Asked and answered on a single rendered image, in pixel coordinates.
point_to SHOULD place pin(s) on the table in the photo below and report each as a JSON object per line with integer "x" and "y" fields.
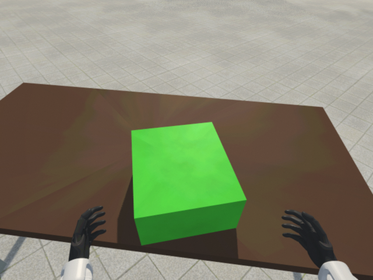
{"x": 66, "y": 149}

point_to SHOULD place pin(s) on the left robot hand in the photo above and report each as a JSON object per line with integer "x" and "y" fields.
{"x": 82, "y": 237}

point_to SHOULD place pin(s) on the carton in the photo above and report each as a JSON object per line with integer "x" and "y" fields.
{"x": 183, "y": 183}

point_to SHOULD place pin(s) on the right robot forearm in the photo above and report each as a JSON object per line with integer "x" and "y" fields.
{"x": 335, "y": 270}

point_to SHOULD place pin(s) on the left robot forearm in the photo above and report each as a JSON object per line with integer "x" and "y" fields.
{"x": 77, "y": 269}

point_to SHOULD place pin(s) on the right robot hand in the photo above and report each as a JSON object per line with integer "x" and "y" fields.
{"x": 312, "y": 237}

